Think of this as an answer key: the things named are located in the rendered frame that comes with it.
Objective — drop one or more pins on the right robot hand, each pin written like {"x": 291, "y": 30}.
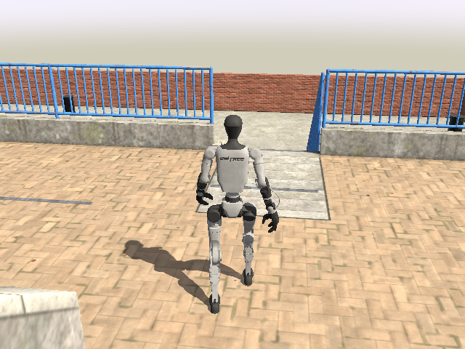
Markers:
{"x": 275, "y": 221}

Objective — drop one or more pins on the robot right forearm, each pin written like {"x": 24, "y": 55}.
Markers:
{"x": 267, "y": 197}

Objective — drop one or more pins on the robot left forearm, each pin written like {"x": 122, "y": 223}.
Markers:
{"x": 200, "y": 187}

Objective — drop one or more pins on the robot left shin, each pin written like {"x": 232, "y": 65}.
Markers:
{"x": 214, "y": 274}

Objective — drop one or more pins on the left robot upper arm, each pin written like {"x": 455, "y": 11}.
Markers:
{"x": 207, "y": 161}

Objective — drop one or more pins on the right robot upper arm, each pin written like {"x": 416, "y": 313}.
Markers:
{"x": 258, "y": 163}

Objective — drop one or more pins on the left robot hand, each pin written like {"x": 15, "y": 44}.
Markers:
{"x": 201, "y": 201}

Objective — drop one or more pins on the right robot foot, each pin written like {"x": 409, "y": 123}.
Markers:
{"x": 248, "y": 278}

